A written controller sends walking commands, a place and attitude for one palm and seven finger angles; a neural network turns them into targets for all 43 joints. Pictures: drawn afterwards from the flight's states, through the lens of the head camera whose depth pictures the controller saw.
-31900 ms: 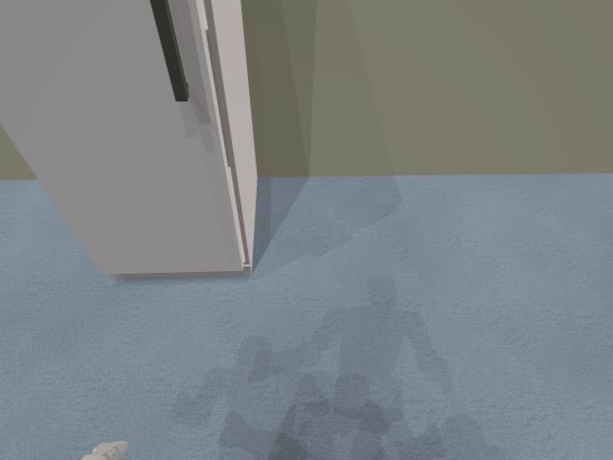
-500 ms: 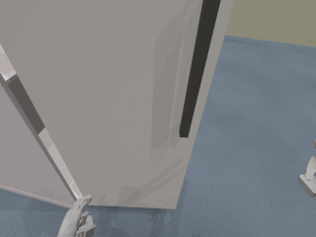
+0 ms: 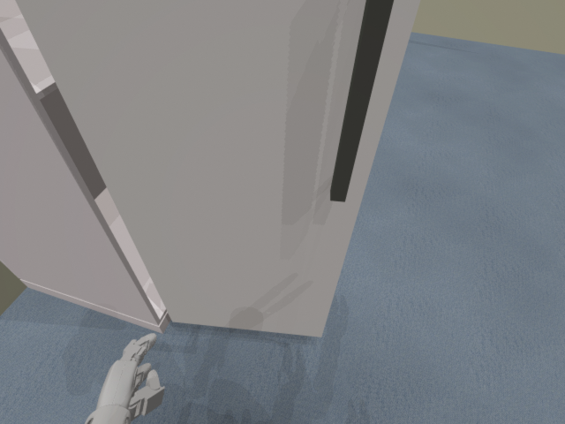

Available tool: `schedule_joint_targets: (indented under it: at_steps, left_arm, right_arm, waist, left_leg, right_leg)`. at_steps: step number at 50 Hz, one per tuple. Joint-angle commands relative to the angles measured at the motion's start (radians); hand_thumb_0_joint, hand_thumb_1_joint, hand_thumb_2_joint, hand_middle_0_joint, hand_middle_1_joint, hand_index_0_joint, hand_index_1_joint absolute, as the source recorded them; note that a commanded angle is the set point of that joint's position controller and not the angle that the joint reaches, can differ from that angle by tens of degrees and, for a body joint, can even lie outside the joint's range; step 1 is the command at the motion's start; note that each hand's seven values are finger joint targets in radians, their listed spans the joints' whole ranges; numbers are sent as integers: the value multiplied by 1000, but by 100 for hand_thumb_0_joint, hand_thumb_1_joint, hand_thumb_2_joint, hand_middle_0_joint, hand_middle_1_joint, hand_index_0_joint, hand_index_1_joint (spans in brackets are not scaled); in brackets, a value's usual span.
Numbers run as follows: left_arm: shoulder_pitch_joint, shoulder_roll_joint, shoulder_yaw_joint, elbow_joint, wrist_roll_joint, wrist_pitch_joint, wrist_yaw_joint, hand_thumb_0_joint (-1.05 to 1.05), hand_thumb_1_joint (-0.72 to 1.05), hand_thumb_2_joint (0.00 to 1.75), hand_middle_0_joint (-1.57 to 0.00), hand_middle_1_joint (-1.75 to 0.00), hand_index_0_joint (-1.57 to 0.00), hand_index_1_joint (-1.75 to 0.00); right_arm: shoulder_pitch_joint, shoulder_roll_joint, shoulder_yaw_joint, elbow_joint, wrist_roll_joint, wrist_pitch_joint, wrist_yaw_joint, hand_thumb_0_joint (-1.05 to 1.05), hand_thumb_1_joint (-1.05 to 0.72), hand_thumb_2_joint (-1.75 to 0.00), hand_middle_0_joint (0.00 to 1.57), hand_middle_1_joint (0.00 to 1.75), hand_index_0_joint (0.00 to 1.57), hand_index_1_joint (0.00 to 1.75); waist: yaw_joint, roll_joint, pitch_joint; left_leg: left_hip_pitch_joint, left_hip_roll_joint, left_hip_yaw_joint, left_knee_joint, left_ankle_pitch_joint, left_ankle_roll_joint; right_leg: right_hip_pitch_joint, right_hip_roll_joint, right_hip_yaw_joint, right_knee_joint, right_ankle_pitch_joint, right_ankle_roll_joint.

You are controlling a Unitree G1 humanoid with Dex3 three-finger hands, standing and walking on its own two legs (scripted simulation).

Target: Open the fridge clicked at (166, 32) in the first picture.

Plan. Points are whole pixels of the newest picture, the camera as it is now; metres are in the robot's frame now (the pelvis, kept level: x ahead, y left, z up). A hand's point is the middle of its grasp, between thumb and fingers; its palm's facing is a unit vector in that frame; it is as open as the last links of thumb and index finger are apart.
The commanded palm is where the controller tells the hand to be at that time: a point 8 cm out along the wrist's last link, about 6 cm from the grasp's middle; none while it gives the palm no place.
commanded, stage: step back with the hand held close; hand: right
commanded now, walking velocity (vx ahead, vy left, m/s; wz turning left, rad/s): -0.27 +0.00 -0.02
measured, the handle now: (359, 79) +0.49 -0.08 +0.26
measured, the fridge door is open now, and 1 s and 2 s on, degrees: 78 78 78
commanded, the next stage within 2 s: stop stepping back and stand still in 0.60 s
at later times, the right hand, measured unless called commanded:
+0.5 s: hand out of the picture +0.14 -0.25 +0.17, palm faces +0.41 +0.77 -0.48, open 7.4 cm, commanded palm +0.07 -0.28 +0.19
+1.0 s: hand out of the picture +0.07 -0.32 +0.16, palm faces +0.43 +0.84 -0.32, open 7.4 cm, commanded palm -0.01 -0.34 +0.19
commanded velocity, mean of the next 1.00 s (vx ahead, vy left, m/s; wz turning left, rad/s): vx -0.22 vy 0.03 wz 0.00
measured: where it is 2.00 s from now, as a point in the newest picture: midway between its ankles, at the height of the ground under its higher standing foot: outside the picture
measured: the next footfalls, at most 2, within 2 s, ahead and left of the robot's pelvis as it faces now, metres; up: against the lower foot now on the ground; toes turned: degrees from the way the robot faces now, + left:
left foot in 0.46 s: -0.16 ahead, +0.13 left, +0.00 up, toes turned +0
left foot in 1.08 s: -0.16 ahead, +0.04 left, +0.00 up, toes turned +4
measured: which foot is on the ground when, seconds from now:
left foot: down 0.00-0.18, up 0.20-0.44, down 0.46-0.88, up 0.90-1.00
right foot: down 0.00-1.00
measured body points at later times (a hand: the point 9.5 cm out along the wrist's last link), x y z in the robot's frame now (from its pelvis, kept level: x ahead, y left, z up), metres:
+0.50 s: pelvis -0.08 +0.01 +0.01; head -0.02 +0.00 +0.45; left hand +0.11 +0.23 -0.08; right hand +0.11 -0.29 +0.19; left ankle -0.20 +0.13 -0.73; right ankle +0.03 -0.08 -0.73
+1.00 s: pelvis -0.15 -0.04 +0.01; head -0.15 -0.08 +0.46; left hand +0.00 +0.20 -0.05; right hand +0.05 -0.36 +0.18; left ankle -0.21 +0.08 -0.69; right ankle +0.02 -0.08 -0.72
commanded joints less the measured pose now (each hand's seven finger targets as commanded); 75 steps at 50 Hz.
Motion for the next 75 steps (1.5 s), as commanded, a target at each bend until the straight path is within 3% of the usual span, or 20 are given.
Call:
schedule_joint_targets:
  at_steps: [1,5,9,12,18,27,37,41,45,48,52,54,57,61,62,63,64,67,70,75]
  left_arm:
    - [-77,127,55,-144,6,-72,2,0,90,90,-20,-30,-20,-30]
    - [-52,110,43,-111,12,-83,-9,0,90,90,-20,-30,-20,-30]
    - [-92,146,51,-148,16,-111,4,0,90,90,-20,-30,-20,-30]
    - [-81,114,77,-112,20,-142,-11,0,90,90,-20,-30,-20,-30]
    - [-71,104,55,-34,18,-179,-28,0,90,90,-20,-30,-20,-30]
    - [-110,89,62,-79,-8,-119,-6,0,90,90,-20,-30,-20,-30]
    - [-111,94,45,-84,-8,-94,6,0,90,90,-20,-30,-20,-30]
    - [-102,116,38,-68,2,-113,27,0,90,90,-20,-30,-20,-30]
    - [-138,159,37,-96,10,-158,32,0,90,90,-20,-30,-20,-30]
    - [-73,119,60,-94,21,-187,-3,0,90,90,-20,-30,-20,-30]
    - [-37,79,61,-112,-1,-181,-34,0,90,90,-20,-30,-20,-30]
    - [-68,85,72,-85,-1,-136,-30,0,90,90,-20,-30,-20,-30]
    - [-49,63,46,-34,13,-107,-18,0,90,90,-20,-30,-20,-30]
    - [-87,108,27,-18,-1,-123,29,0,90,90,-20,-30,-20,-30]
    - [-60,134,24,-27,6,-142,24,0,90,90,-20,-30,-20,-30]
    - [-65,113,14,-50,14,-161,12,0,90,90,-20,-30,-20,-30]
    - [-89,96,21,-57,15,-173,3,0,90,90,-20,-30,-20,-30]
    - [-67,77,31,-79,20,-191,-42,0,90,90,-20,-30,-20,-30]
    - [-79,78,35,-72,7,-200,-64,0,90,90,-20,-30,-20,-30]
    - [-44,62,39,-52,27,-162,-25,0,90,90,-20,-30,-20,-30]
  right_arm:
    - [-114,-184,-86,-196,-8,-68,-23,0,-90,-90,20,30,20,30]
    - [-95,-235,-114,-291,7,-91,-49,0,-90,-90,20,30,20,30]
    - [-42,-220,-172,-361,-19,-124,-54,0,-90,-90,20,30,20,30]
    - [-39,-232,-195,-328,-18,-132,-49,0,-90,-90,20,30,20,30]
    - [26,-145,-75,-233,29,-114,-27,0,-90,-90,20,30,20,30]
    - [-37,-279,-151,-335,48,-123,-2,0,-90,-90,20,30,20,30]
    - [44,-273,-137,-167,64,-110,-6,0,-90,-90,20,30,20,30]
    - [-117,-225,-55,-116,43,-95,-16,0,-90,-90,20,30,20,30]
    - [-237,-240,-67,-254,22,-110,-18,0,-90,-90,20,30,20,30]
    - [-117,-240,-88,-348,34,-100,-10,0,-90,-90,20,30,20,30]
    - [166,-250,-111,-449,45,-59,-2,0,-90,-90,20,30,20,30]
    - [112,-265,-144,-462,55,-26,-3,0,-90,-90,20,30,20,30]
    - [-88,-220,-139,-165,63,-3,-8,0,-90,-90,20,30,20,30]
    - [-261,-207,-54,-48,38,17,-11,0,-90,-90,20,30,20,30]
    - [-296,-179,-24,-90,39,-3,-15,0,-90,-90,20,30,20,30]
    - [-371,-175,6,-164,25,-32,-16,0,-90,-90,20,30,20,30]
    - [-387,-208,-20,-208,7,-61,-14,0,-90,-90,20,30,20,30]
    - [-158,-207,-23,-392,28,-66,4,0,-90,-90,20,30,20,30]
    - [81,-252,-96,-471,29,-71,-9,0,-90,-90,20,30,20,30]
    - [138,-281,-170,-344,18,-62,-31,0,-90,-90,20,30,20,30]
  waist:
    - [29,107,-22]
    - [43,119,-124]
    - [25,-369,-112]
    - [27,-185,-93]
    - [26,-174,-125]
    - [11,140,-384]
    - [48,40,0]
    - [61,-24,113]
    - [18,-346,23]
    - [-20,-267,-186]
    - [-7,-39,-292]
    - [17,211,-141]
    - [76,245,-20]
    - [80,-154,125]
    - [81,-461,108]
    - [80,-535,151]
    - [57,-345,138]
    - [43,-85,-50]
    - [15,-176,-158]
    - [42,-288,-71]
  left_leg:
    - [108,101,-240,-198,-307,62]
    - [-99,182,-189,-238,-321,99]
    - [311,-108,-24,380,-153,-8]
    - [178,-127,-88,612,-261,1]
    - [65,-116,-9,-7,-360,17]
    - [119,-4,-53,-142,625,-80]
    - [-231,124,-157,-341,-127,53]
    - [-272,28,-88,-308,-452,78]
    - [232,-230,-19,137,-387,43]
    - [297,-240,14,167,-382,67]
    - [215,-42,-48,-259,-262,104]
    - [-89,239,-334,-409,-387,237]
    - [-229,238,-236,-406,-641,212]
    - [-208,47,-56,12,-561,113]
    - [-268,-86,34,284,-494,58]
    - [-299,-116,-12,462,-455,45]
    - [-255,-66,-83,497,-345,43]
    - [-160,-42,-99,481,-251,31]
    - [-10,-64,-11,349,-118,19]
    - [49,-104,79,114,-197,14]
  right_leg:
    - [-243,-76,146,-80,-333,-17]
    - [47,-43,107,58,-158,19]
    - [-449,-303,457,-479,-531,-99]
    - [-347,-337,440,-446,-283,-135]
    - [96,-249,331,-389,35,-37]
    - [416,-106,8,-63,681,32]
    - [230,-50,59,93,71,73]
    - [217,-98,167,-55,-34,68]
    - [-140,-248,515,-697,-658,106]
    - [40,-216,351,-663,-413,230]
    - [216,-22,-18,-87,-18,126]
    - [47,10,54,435,-48,101]
    - [-23,-93,140,493,-98,89]
    - [125,-112,99,-139,-233,43]
    - [159,-269,427,-368,-342,17]
    - [97,-393,680,-481,-374,-32]
    - [49,-409,641,-496,-342,-103]
    - [131,-359,595,-441,-121,-38]
    - [130,-251,297,-421,-37,35]
    - [105,-246,221,-484,-96,63]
